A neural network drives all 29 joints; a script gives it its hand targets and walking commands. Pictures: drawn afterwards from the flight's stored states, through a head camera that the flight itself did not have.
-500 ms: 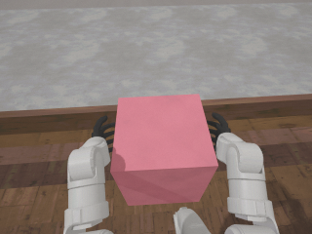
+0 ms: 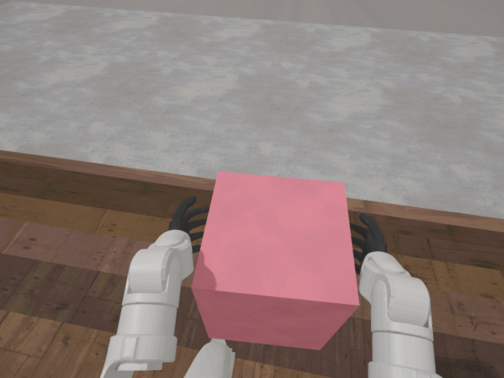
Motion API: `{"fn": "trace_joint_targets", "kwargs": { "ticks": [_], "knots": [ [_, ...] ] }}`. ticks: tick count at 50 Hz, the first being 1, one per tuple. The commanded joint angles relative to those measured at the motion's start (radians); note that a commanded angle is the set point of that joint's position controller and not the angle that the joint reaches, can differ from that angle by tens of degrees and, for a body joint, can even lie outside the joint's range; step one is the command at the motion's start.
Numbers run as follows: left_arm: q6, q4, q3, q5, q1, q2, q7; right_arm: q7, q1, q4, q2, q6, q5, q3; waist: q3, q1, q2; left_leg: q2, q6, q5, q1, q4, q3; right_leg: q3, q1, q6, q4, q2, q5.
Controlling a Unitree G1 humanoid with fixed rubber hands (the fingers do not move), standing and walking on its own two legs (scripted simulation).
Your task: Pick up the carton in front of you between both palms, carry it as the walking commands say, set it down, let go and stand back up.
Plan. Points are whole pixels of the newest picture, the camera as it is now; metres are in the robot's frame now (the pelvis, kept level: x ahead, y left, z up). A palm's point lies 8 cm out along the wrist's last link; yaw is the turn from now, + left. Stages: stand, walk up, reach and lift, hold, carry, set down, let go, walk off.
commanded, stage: carry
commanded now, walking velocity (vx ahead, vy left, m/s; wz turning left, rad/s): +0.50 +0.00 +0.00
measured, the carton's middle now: (271, 265) +0.32 +0.02 -0.02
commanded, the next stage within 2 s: none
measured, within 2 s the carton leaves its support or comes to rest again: neither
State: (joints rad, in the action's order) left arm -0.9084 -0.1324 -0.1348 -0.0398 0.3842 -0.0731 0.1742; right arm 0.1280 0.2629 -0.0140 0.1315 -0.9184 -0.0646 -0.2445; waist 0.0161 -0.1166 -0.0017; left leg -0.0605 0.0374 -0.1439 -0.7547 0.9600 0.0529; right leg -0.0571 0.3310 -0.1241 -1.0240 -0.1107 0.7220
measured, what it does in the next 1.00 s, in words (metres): goes down: left foot 0.17 m lower, then right foot 0.17 m lower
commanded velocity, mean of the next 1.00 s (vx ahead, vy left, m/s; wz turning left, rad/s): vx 0.29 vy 0.00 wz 0.00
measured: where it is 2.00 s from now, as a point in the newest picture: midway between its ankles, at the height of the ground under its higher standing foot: (274, 240)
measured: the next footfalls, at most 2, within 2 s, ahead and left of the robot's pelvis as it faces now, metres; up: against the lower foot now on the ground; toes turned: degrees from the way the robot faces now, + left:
left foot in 0.14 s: +0.27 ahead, +0.11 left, -0.17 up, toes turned +2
right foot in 0.60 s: +0.56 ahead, -0.04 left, -0.35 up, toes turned +0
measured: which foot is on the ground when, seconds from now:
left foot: up 0.00-0.12, down 0.14-0.60, up 0.62-1.00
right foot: down 0.00-0.14, up 0.16-0.58, down 0.60-1.00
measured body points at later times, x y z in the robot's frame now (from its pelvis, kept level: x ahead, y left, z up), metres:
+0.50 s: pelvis +0.36 +0.05 -0.20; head +0.36 +0.05 +0.25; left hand +0.68 +0.19 -0.14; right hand +0.68 -0.11 -0.13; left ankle +0.23 +0.11 -0.84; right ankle +0.54 -0.10 -0.88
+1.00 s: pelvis +0.74 +0.04 -0.41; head +0.72 +0.03 +0.04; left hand +1.06 +0.19 -0.32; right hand +1.06 -0.11 -0.33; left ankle +0.89 +0.12 -1.11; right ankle +0.53 -0.03 -0.99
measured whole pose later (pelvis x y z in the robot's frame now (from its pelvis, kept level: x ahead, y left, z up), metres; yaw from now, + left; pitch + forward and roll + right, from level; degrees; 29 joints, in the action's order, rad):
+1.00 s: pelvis +0.74 +0.04 -0.41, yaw -1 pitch +0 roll -2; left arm -0.86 -0.06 -0.15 -0.04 0.34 -0.08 0.18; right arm 0.15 0.28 -0.01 0.09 -0.88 -0.02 -0.18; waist 0.04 -0.04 -0.05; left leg -0.01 0.07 -0.40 -0.56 0.60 -0.06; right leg -0.09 0.22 -0.10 -1.32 -0.09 0.80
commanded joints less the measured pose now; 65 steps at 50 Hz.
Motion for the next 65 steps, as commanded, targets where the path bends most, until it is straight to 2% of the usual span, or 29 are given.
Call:
{"fn": "trace_joint_targets", "kwargs": {
  "ticks": [1, 4, 6, 7, 8, 9, 12, 13, 14, 26, 28, 29, 30, 31, 32, 34, 37, 40, 43, 47, 49, 50, 51, 52, 53, 56, 57, 62, 65],
  "knots": [
    [0.037, 0.134, 0.648, -0.240, 0.492, -0.925, -0.144, -0.066, 0.624, -0.067, 0.788, 0.055, 0.211, 0.687, 0.286, -0.031, 0.038, 0.076, -0.007, -0.270, 0.104, -0.371, -0.127, 0.227, -0.184, -0.080, 0.097, 0.124, -0.676],
    [0.043, 0.125, 0.601, -0.195, 0.420, -0.845, -0.119, -0.050, 0.610, -0.100, 0.722, 0.049, 0.218, 0.695, 0.226, -0.024, 0.160, 0.076, 0.014, -0.327, 0.287, -0.502, -0.167, 0.178, -0.119, -0.059, 0.019, 0.119, -0.698],
    [0.031, 0.149, 0.599, -0.179, 0.397, -0.802, -0.109, -0.035, 0.556, -0.106, 0.651, 0.040, 0.220, 0.679, 0.475, 0.258, 0.099, 0.144, 0.035, -0.293, 0.772, -0.285, -0.263, 0.018, 0.007, 0.021, -0.366, 0.186, -1.071],
    [0.026, 0.175, 0.585, -0.169, 0.442, -0.777, -0.100, -0.033, 0.540, -0.099, 0.634, 0.029, 0.212, 0.673, 0.411, 0.363, -0.048, 0.083, 0.079, -0.265, 0.897, -0.423, -0.184, -0.028, 0.157, 0.074, -0.758, 0.118, -0.830],
    [0.013, 0.165, 0.555, -0.143, 0.462, -0.754, -0.085, -0.032, 0.538, -0.055, 0.618, 0.014, 0.210, 0.657, 0.285, 0.362, -0.262, -0.020, 0.119, -0.515, 0.944, -0.336, -0.056, -0.034, 0.414, 0.090, -1.039, -0.048, -0.022],
    [-0.005, 0.135, 0.497, -0.102, 0.392, -0.687, -0.065, -0.020, 0.520, -0.024, 0.576, 0.005, 0.243, 0.658, 0.304, 0.205, -0.239, -0.198, 0.173, -0.696, 1.111, -0.268, 0.264, 0.144, 0.643, 0.101, -0.920, -0.012, 0.007],
    [-0.018, 0.129, 0.384, -0.014, 0.299, -0.614, -0.017, -0.017, 0.617, -0.064, 0.642, 0.000, 0.359, 0.716, 0.386, 0.152, 0.002, -0.247, 0.258, -0.112, 0.879, -0.273, 0.448, 0.220, 0.604, 0.071, -0.544, 0.139, -0.210],
    [-0.017, 0.155, 0.380, -0.008, 0.320, -0.617, -0.023, -0.024, 0.674, -0.067, 0.697, 0.008, 0.379, 0.739, 0.420, 0.160, -0.112, -0.310, 0.316, -0.138, 0.835, -0.243, 0.581, 0.231, 0.599, 0.075, -0.505, 0.165, -0.186],
    [-0.010, 0.176, 0.408, -0.022, 0.385, -0.655, -0.029, -0.037, 0.680, -0.072, 0.742, 0.010, 0.388, 0.743, 0.345, 0.167, 0.000, -0.284, 0.325, -0.084, 0.660, -0.295, 0.494, 0.226, 0.520, 0.110, -0.300, 0.177, -0.314],
    [0.044, 0.245, 0.581, -0.123, 0.473, -0.775, -0.089, -0.064, 0.579, -0.026, 0.760, 0.064, 0.306, 0.710, 0.234, 0.260, -0.093, 0.030, 0.152, 0.172, 0.488, 0.007, 0.076, -0.049, 0.191, 0.070, 0.481, 0.101, -1.135],
    [0.032, 0.235, 0.559, -0.132, 0.394, -0.718, -0.076, -0.054, 0.531, -0.020, 0.720, 0.054, 0.302, 0.712, 0.455, 0.048, -0.211, -0.034, 0.089, -0.160, 0.413, 0.218, -0.034, -0.104, -0.210, 0.032, 0.227, 0.054, -1.107],
    [0.023, 0.245, 0.552, -0.121, 0.400, -0.683, -0.071, -0.049, 0.550, -0.043, 0.711, 0.048, 0.291, 0.714, 0.443, -0.059, -0.064, -0.017, 0.042, -0.332, 0.374, 0.492, -0.101, -0.147, -0.340, 0.036, 0.317, 0.025, -1.045],
    [0.011, 0.225, 0.534, -0.111, 0.386, -0.680, -0.072, -0.037, 0.613, -0.063, 0.687, 0.041, 0.272, 0.689, 0.339, -0.199, 0.090, 0.064, -0.014, 0.014, 0.194, 0.965, -0.171, -0.043, -0.432, -0.053, 0.502, 0.121, -0.995],
    [-0.004, 0.166, 0.520, -0.102, 0.373, -0.647, -0.072, -0.021, 0.600, -0.037, 0.649, 0.021, 0.229, 0.640, 0.158, -0.086, 0.200, 0.203, 0.011, 0.899, -0.039, 1.044, -0.184, 0.063, -0.398, -0.041, 0.465, 0.222, -1.423],
    [-0.009, 0.133, 0.540, -0.139, 0.399, -0.621, -0.065, -0.004, 0.537, 0.025, 0.594, 0.000, 0.188, 0.575, 0.198, 0.027, 0.217, 0.163, 0.011, 0.865, -0.202, 0.887, -0.024, 0.346, -0.546, -0.086, 0.362, 0.331, -1.790],
    [-0.015, 0.170, 0.595, -0.227, 0.459, -0.687, -0.067, 0.027, 0.439, 0.048, 0.537, -0.008, 0.123, 0.502, 0.291, 0.067, 0.023, 0.050, 0.014, 0.639, -0.228, 0.613, 0.043, 0.439, -0.482, -0.112, 0.313, 0.357, -1.246],
    [-0.006, 0.178, 0.627, -0.289, 0.580, -0.819, -0.101, 0.019, 0.525, 0.011, 0.635, 0.002, 0.109, 0.515, 0.300, 0.052, 0.074, 0.005, -0.020, 0.482, -0.095, 0.234, 0.017, 0.568, -0.232, -0.224, 0.373, 0.414, -1.117],
    [0.019, 0.170, 0.645, -0.304, 0.633, -0.914, -0.132, -0.019, 0.645, -0.039, 0.738, 0.040, 0.173, 0.593, 0.312, 0.074, 0.083, 0.012, 0.010, 0.290, -0.008, 0.322, -0.054, 0.437, -0.133, -0.140, 0.334, 0.360, -1.118],
    [0.043, 0.164, 0.638, -0.283, 0.581, -0.916, -0.137, -0.042, 0.657, -0.047, 0.771, 0.063, 0.216, 0.662, 0.279, 0.010, -0.030, 0.031, 0.008, -0.211, -0.051, -0.162, -0.065, 0.267, -0.206, -0.071, 0.129, 0.169, -0.758],
    [0.058, 0.161, 0.601, -0.230, 0.454, -0.843, -0.110, -0.035, 0.613, -0.096, 0.734, 0.067, 0.239, 0.686, 0.248, -0.004, 0.111, 0.105, 0.014, -0.317, 0.301, -0.439, -0.177, 0.144, -0.081, -0.033, 0.060, 0.112, -0.744],
    [0.054, 0.153, 0.579, -0.203, 0.410, -0.773, -0.099, -0.024, 0.569, -0.111, 0.656, 0.059, 0.242, 0.679, 0.437, 0.179, 0.187, 0.102, 0.052, -0.367, 0.617, -0.268, -0.192, 0.072, -0.066, 0.009, -0.241, 0.185, -1.006],
    [0.044, 0.173, 0.588, -0.185, 0.410, -0.758, -0.096, -0.018, 0.537, -0.107, 0.624, 0.053, 0.230, 0.673, 0.468, 0.305, -0.010, 0.153, 0.040, -0.228, 0.834, -0.316, -0.244, 0.009, 0.063, 0.058, -0.459, 0.183, -1.107],
    [0.035, 0.185, 0.569, -0.170, 0.445, -0.737, -0.086, -0.019, 0.528, -0.093, 0.610, 0.039, 0.220, 0.662, 0.377, 0.388, -0.150, 0.080, 0.098, -0.222, 0.901, -0.452, -0.169, -0.056, 0.190, 0.099, -0.878, 0.067, -0.661],
    [0.021, 0.165, 0.529, -0.131, 0.432, -0.702, -0.067, -0.015, 0.480, -0.026, 0.585, 0.022, 0.219, 0.637, 0.256, 0.291, -0.255, -0.059, 0.119, -0.663, 0.951, -0.387, 0.007, -0.015, 0.404, 0.097, -1.012, -0.048, 0.037],
    [0.004, 0.147, 0.474, -0.087, 0.373, -0.635, -0.052, -0.004, 0.507, -0.028, 0.569, 0.020, 0.259, 0.666, 0.322, 0.219, -0.262, -0.240, 0.240, -1.034, 1.102, -0.236, 0.288, 0.129, 0.566, 0.110, -0.965, -0.018, 0.067],
    [0.001, 0.120, 0.368, -0.016, 0.286, -0.601, -0.016, -0.011, 0.610, -0.073, 0.658, 0.011, 0.374, 0.739, 0.354, 0.160, 0.071, -0.203, 0.244, -0.250, 0.847, -0.248, 0.445, 0.228, 0.598, 0.059, -0.531, 0.129, -0.200],
    [0.005, 0.135, 0.363, -0.006, 0.307, -0.615, -0.023, -0.021, 0.672, -0.079, 0.707, 0.019, 0.394, 0.756, 0.392, 0.154, -0.073, -0.252, 0.283, -0.388, 0.831, -0.200, 0.534, 0.233, 0.596, 0.053, -0.478, 0.146, -0.239],
    [0.051, 0.218, 0.507, -0.095, 0.507, -0.795, -0.083, -0.077, 0.755, -0.070, 0.853, 0.053, 0.402, 0.774, 0.337, 0.149, -0.092, -0.192, 0.251, -0.273, 0.588, -0.245, 0.377, 0.097, 0.464, 0.069, -0.315, 0.170, -0.532],
    [0.074, 0.219, 0.564, -0.125, 0.495, -0.829, -0.099, -0.078, 0.670, -0.037, 0.837, 0.074, 0.361, 0.739, 0.318, 0.214, 0.010, 0.018, 0.165, 0.103, 0.666, -0.038, 0.159, 0.060, 0.505, 0.079, 0.190, 0.140, -1.035]
  ]
}}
